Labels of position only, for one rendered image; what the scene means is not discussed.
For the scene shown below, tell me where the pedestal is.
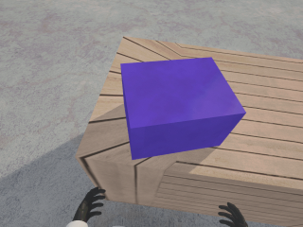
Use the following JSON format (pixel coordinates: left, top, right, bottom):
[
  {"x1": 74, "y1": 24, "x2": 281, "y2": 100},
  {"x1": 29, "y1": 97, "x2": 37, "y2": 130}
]
[{"x1": 75, "y1": 36, "x2": 303, "y2": 227}]

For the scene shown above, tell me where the carton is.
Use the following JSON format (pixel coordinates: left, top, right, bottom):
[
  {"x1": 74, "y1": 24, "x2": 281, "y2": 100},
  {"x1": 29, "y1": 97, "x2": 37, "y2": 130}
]
[{"x1": 120, "y1": 57, "x2": 246, "y2": 160}]

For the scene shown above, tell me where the left robot hand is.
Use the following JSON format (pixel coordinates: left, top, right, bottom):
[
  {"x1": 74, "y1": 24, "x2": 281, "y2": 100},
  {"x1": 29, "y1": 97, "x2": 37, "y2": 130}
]
[{"x1": 72, "y1": 186, "x2": 106, "y2": 223}]

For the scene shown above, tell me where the right robot hand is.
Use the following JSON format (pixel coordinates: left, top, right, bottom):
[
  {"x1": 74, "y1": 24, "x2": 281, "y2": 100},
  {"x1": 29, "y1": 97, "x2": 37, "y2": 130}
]
[{"x1": 218, "y1": 202, "x2": 248, "y2": 227}]

